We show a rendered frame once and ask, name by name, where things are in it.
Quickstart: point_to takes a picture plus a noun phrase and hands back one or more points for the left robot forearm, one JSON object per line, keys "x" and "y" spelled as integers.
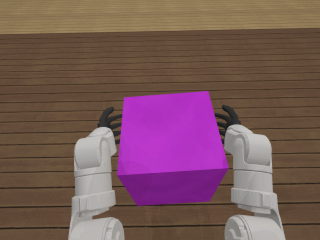
{"x": 92, "y": 172}

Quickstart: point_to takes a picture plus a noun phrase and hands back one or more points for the right robot forearm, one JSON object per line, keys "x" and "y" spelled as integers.
{"x": 252, "y": 177}

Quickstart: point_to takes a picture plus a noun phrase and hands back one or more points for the carton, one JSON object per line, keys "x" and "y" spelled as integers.
{"x": 170, "y": 149}

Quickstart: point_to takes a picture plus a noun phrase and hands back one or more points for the left robot upper arm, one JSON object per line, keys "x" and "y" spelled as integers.
{"x": 108, "y": 228}

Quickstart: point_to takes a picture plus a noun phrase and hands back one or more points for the left robot hand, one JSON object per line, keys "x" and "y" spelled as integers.
{"x": 104, "y": 121}

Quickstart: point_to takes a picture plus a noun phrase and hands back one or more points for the right robot hand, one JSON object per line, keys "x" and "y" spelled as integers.
{"x": 232, "y": 120}

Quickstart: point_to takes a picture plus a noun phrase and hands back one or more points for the right robot upper arm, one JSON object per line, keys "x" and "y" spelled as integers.
{"x": 246, "y": 227}

